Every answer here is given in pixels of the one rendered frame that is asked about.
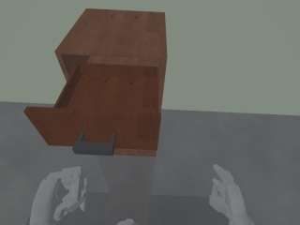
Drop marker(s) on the right robot hand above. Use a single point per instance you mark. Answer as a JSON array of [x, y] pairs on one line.
[[230, 200]]

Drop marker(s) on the drawer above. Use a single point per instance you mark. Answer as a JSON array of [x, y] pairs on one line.
[[102, 99]]

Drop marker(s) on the right robot forearm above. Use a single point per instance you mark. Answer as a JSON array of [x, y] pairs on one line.
[[240, 219]]

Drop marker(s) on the left robot hand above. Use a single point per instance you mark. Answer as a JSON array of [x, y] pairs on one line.
[[68, 186]]

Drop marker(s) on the handle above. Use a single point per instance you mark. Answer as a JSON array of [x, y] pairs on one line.
[[93, 148]]

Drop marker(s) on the cabinet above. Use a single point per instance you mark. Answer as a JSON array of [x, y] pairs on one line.
[[117, 37]]

